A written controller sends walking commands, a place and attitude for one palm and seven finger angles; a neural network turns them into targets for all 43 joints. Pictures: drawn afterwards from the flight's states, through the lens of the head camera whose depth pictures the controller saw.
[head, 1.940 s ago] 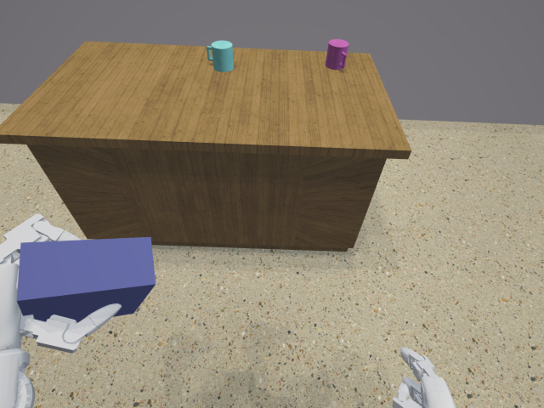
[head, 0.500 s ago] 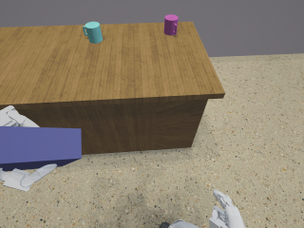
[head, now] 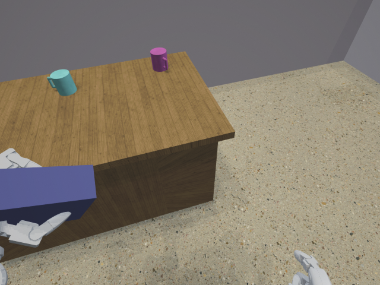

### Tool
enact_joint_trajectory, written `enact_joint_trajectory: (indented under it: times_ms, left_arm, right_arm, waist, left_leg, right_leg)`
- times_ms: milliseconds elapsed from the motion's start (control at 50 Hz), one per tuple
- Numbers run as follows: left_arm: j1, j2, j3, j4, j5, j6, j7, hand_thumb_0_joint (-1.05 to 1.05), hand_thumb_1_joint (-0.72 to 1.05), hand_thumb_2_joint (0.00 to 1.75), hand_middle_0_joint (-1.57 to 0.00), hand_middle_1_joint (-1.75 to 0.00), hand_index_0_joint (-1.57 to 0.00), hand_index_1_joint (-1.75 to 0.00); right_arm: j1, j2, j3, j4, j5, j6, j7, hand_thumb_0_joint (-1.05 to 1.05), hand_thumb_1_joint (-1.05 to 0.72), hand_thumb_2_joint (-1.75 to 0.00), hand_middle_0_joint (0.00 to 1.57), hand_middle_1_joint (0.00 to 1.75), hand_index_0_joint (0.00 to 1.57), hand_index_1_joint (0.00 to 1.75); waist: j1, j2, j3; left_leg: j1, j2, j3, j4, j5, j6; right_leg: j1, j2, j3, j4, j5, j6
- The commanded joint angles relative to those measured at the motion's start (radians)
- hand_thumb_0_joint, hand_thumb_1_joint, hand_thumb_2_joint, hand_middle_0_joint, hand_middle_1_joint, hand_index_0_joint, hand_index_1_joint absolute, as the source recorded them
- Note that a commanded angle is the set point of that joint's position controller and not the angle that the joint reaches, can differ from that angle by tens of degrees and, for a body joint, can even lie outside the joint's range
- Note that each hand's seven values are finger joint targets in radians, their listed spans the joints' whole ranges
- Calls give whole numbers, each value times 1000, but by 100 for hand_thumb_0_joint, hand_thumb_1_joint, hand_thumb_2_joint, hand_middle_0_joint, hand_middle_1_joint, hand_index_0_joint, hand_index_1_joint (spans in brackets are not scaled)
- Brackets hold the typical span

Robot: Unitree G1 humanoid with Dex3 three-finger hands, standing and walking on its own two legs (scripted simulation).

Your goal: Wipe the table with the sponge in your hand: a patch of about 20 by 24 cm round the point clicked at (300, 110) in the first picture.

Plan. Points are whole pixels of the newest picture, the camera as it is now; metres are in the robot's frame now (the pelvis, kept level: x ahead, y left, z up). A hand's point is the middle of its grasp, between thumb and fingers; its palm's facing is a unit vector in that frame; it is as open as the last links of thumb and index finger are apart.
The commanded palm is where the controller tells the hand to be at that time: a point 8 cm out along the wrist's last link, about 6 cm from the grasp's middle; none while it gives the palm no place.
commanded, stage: turn to face it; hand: left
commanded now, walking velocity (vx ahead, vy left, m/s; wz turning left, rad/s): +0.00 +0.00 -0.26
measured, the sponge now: (60, 197) +0.22 +0.22 +0.16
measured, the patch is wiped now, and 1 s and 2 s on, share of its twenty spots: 0.00 0.00 0.00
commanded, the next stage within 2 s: take the last steps up to it in 0.02 s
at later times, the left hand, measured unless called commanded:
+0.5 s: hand (87, 183) +0.25 +0.19 +0.15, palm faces +0.32 -0.85 -0.43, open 9.4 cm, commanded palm +0.18 +0.24 +0.18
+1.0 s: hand (114, 140) +0.34 +0.16 +0.16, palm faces +0.31 -0.86 -0.40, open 9.4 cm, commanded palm +0.28 +0.21 +0.18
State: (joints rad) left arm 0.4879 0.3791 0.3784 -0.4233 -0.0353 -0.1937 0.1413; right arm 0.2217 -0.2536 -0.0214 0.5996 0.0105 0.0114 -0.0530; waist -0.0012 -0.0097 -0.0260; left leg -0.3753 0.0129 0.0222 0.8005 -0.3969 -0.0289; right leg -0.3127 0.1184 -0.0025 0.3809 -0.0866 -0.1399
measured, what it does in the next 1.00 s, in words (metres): steps on the spot: left foot, then right foot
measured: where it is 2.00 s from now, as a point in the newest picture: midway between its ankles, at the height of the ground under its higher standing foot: outside the picture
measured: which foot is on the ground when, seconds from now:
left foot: up 0.00-0.12, down 0.14-0.48, up 0.50-0.82, down 0.84-1.00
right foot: down 0.00-0.18, up 0.20-0.44, down 0.46-0.86, up 0.88-1.00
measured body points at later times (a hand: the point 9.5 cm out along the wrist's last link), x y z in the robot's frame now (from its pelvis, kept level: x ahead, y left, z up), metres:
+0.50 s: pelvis -0.01 -0.03 -0.02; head +0.00 -0.04 +0.43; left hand +0.23 +0.23 +0.18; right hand +0.12 -0.24 -0.13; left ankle -0.03 +0.14 -0.73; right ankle -0.01 -0.11 -0.74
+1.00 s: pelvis +0.09 -0.05 -0.01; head +0.10 -0.05 +0.44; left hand +0.32 +0.20 +0.19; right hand +0.23 -0.29 -0.10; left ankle +0.12 +0.06 -0.74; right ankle +0.03 -0.15 -0.68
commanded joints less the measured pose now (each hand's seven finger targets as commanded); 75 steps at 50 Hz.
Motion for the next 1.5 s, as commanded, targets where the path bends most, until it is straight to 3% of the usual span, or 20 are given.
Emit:
enact_joint_trajectory:
  times_ms: [0,80,140,180,260,400,440,460,500,540,600,780,840,860,1140,1160,1180,1200,1320,1480]
  left_arm:
    - [-94,158,70,-248,1,-63,30,0,10,130,-120,-160,-120,-160]
    - [-140,185,68,-332,10,-78,41,0,10,130,-120,-160,-120,-160]
    - [-158,203,100,-369,17,-96,39,0,10,130,-120,-160,-120,-160]
    - [-106,191,108,-291,26,-80,31,0,10,130,-120,-160,-120,-160]
    - [-125,107,36,-182,26,-60,16,0,10,130,-120,-160,-120,-160]
    - [-249,122,12,-211,30,-53,26,0,10,130,-120,-160,-120,-160]
    - [-233,164,41,-238,41,-55,36,0,10,130,-120,-160,-120,-160]
    - [-207,211,82,-267,32,-60,44,0,10,130,-120,-160,-120,-160]
    - [-137,220,121,-302,11,-72,38,0,10,130,-120,-160,-120,-160]
    - [-8,250,197,-334,11,-88,37,0,10,130,-120,-160,-120,-160]
    - [28,193,179,-325,2,-114,36,0,10,130,-120,-160,-120,-160]
    - [-77,136,73,-263,2,-89,53,0,10,130,-120,-160,-120,-160]
    - [-153,137,40,-302,4,-100,51,0,10,130,-120,-160,-120,-160]
    - [-160,169,63,-266,13,-100,50,0,10,130,-120,-160,-120,-160]
    - [-68,109,83,-161,2,-68,30,0,10,130,-120,-160,-120,-160]
    - [-102,131,85,-154,10,-67,32,0,10,130,-120,-160,-120,-160]
    - [-103,175,108,-135,18,-60,36,0,10,130,-120,-160,-120,-160]
    - [-131,200,125,-151,8,-54,39,0,10,130,-120,-160,-120,-160]
    - [-93,172,101,-218,24,-112,24,0,10,130,-120,-160,-120,-160]
    - [71,194,177,-289,1,-135,53,0,10,130,-120,-160,-120,-160]
  right_arm:
    - [-96,-72,-18,-185,-2,-59,-3,0,-90,-90,20,30,20,30]
    - [-59,-70,-17,-191,-8,-62,3,0,-90,-90,20,30,20,30]
    - [-62,-81,-17,-211,-5,-89,7,0,-90,-90,20,30,20,30]
    - [-84,-41,-15,-195,-18,-107,2,0,-90,-90,20,30,20,30]
    - [-52,-71,-21,-142,-7,-135,0,0,-90,-90,20,30,20,30]
    - [-76,-78,-12,-127,-10,-146,-14,0,-90,-90,20,30,20,30]
    - [-78,-53,-14,-121,-5,-145,-5,0,-90,-90,20,30,20,30]
    - [-112,-22,-5,-140,-1,-146,-7,0,-90,-90,20,30,20,30]
    - [-127,-58,-35,-135,-4,-145,-4,0,-90,-90,20,30,20,30]
    - [-126,-29,-12,-126,-10,-111,4,0,-90,-90,20,30,20,30]
    - [-112,-13,-5,-134,-9,-87,2,0,-90,-90,20,30,20,30]
    - [-55,-53,-38,-147,-11,-116,-22,0,-90,-90,20,30,20,30]
    - [-61,-81,-39,-158,-1,-121,-24,0,-90,-90,20,30,20,30]
    - [-66,-58,-22,-153,-7,-133,-23,0,-90,-90,20,30,20,30]
    - [-64,-53,-29,-112,-2,-156,-19,0,-90,-90,20,30,20,30]
    - [-69,-44,-29,-107,0,-152,-20,0,-90,-90,20,30,20,30]
    - [-67,-19,-26,-112,0,-142,-19,0,-90,-90,20,30,20,30]
    - [-132,-33,-18,-128,-4,-148,-17,0,-90,-90,20,30,20,30]
    - [-138,-37,-12,-91,-11,-109,-2,0,-90,-90,20,30,20,30]
    - [-88,-34,-44,-166,-10,-100,6,0,-90,-90,20,30,20,30]
  waist:
    - [28,-73,-118]
    - [13,20,-118]
    - [25,272,-93]
    - [23,302,-22]
    - [-2,157,56]
    - [-6,209,-10]
    - [1,4,-83]
    - [14,-229,-94]
    - [20,-163,-46]
    - [11,8,-59]
    - [-14,-40,-68]
    - [-12,-36,-65]
    - [-16,303,-68]
    - [-19,249,-21]
    - [2,107,-67]
    - [6,-23,-77]
    - [2,-327,-101]
    - [27,-360,-73]
    - [-8,-70,-46]
    - [24,-104,-124]
  left_leg:
    - [35,0,-6,-152,-33,32]
    - [216,41,-19,-396,59,56]
    - [194,311,-300,-580,9,161]
    - [2,373,-295,-654,-176,220]
    - [186,314,-157,-556,66,195]
    - [175,243,-11,-333,256,125]
    - [-59,142,95,-12,158,77]
    - [-258,25,127,218,-110,33]
    - [-282,67,-50,410,-104,23]
    - [-283,99,-52,377,-35,7]
    - [-217,104,4,193,43,-2]
    - [202,32,129,-327,211,50]
    - [446,375,-405,-484,249,247]
    - [332,413,-486,-553,114,285]
    - [76,197,43,-289,130,123]
    - [-2,145,79,-90,70,100]
    - [-221,22,130,200,-90,56]
    - [-341,0,23,396,-178,42]
    - [-296,53,-8,449,102,5]
    - [-196,38,109,-60,157,21]
  right_leg:
    - [142,-307,345,-159,-48,117]
    - [49,-255,317,-148,-264,162]
    - [-39,-73,133,239,-265,189]
    - [-57,-57,37,627,-324,173]
    - [-265,-112,-28,578,-300,187]
    - [78,-77,-176,72,-259,177]
    - [328,-239,43,14,-169,88]
    - [412,-434,374,-56,-40,-11]
    - [289,-490,454,-117,-118,-54]
    - [278,-456,320,-82,-12,-61]
    - [263,-396,142,-70,150,-24]
    - [129,-318,74,92,-18,59]
    - [-242,-127,-58,570,-494,164]
    - [-261,-134,-3,716,-513,156]
    - [166,-126,-189,121,-183,192]
    - [242,-208,-61,40,-192,155]
    - [360,-434,337,-57,-152,51]
    - [352,-569,524,-113,-49,-12]
    - [279,-424,57,-25,419,57]
    - [450,-422,9,2,615,72]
